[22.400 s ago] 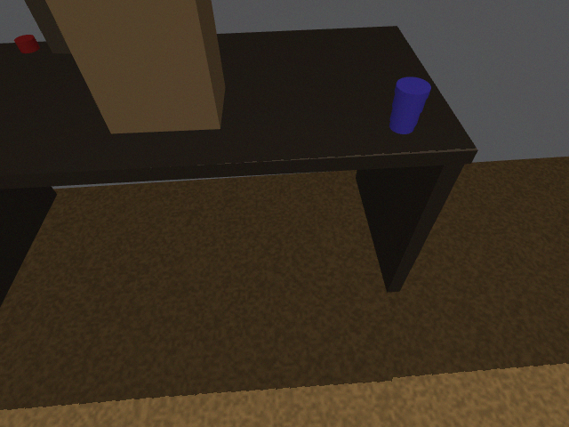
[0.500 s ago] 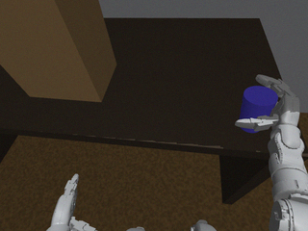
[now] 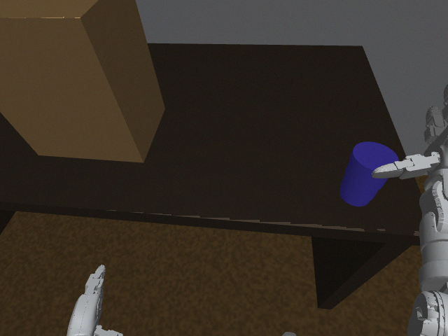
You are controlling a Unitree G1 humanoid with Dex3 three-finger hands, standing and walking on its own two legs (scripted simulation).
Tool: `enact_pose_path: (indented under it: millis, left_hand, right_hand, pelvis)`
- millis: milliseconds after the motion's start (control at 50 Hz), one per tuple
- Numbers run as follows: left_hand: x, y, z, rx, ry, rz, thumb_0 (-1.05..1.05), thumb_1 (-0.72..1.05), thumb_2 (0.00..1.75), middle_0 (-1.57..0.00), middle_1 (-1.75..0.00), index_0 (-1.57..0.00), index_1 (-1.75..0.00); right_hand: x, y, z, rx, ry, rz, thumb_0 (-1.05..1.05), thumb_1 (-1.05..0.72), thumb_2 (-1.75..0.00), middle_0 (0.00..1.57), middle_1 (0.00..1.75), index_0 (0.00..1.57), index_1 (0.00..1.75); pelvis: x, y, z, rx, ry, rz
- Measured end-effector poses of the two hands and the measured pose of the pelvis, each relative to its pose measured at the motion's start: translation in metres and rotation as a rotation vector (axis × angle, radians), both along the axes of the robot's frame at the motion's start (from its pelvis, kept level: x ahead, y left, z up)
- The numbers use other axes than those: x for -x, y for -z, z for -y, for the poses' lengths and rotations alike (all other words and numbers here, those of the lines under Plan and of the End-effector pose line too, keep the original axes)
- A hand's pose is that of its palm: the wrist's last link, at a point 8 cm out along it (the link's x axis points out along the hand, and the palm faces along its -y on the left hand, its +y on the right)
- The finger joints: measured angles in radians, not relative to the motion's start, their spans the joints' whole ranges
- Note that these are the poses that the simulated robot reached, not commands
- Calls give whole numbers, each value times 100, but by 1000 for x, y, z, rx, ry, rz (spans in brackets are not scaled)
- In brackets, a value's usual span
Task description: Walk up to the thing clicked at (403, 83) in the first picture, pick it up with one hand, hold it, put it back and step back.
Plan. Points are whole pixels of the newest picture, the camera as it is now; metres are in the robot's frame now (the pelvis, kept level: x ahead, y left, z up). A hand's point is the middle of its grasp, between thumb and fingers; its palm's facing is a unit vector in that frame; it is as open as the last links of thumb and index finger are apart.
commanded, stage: withdraw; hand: right
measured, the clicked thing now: (364, 176) +0.40 -0.22 +0.04
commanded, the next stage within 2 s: rise in 0.06 s
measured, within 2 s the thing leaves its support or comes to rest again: neither
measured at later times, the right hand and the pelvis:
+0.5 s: hand out of the picture +0.40 -0.36 +0.18, palm faces +0.50 +0.82 -0.27, open 17.4 cm; pelvis +0.00 +0.00 +0.02, yaw +0 degrees
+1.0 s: hand out of the picture +0.22 -0.26 +0.15, palm faces +0.37 +0.84 -0.40, open 17.1 cm; pelvis +0.01 +0.01 +0.02, yaw -2 degrees
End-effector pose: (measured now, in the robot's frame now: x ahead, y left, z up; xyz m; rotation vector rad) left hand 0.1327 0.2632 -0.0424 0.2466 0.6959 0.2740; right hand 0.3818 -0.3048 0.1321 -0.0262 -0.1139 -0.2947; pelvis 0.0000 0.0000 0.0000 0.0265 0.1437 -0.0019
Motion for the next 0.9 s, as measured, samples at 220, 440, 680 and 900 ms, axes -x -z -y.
enact_pose_path:
  millis: [220, 440, 680, 900]
  left_hand:
    - [-33, -11, 20, 75, 49, 121, -1, -53, 5, -6, -5, -6, -5]
    - [9, 8, 15, 94, 74, -72, -1, -52, 5, -6, -5, -6, -5]
    - [-38, -15, 8, 48, 91, 65, -1, -53, 7, -6, -5, -6, -5]
    - [-33, -5, 2, 73, 77, -11, 0, -54, 8, -6, -5, -6, -5]
  right_hand:
    - [0, -60, 20, 11, -76, -93, -1, 48, -2, 7, 4, 7, 4]
    - [15, -51, 66, 191, 139, -186, -1, 53, -3, 7, 6, 8, 6]
    - [82, -69, 112, 304, 374, -137, -1, 53, -5, 6, 6, 6, 6]
    - [167, -15, 23, 319, 145, -162, -1, 48, -6, 7, 6, 6, 6]
  pelvis:
    - [-7, -10, 1, 19, 12, 50]
    - [2, -15, -4, 18, 2, 45]
    - [-11, -20, 0, 20, 11, 60]
    - [-15, -24, -4, 22, 25, 111]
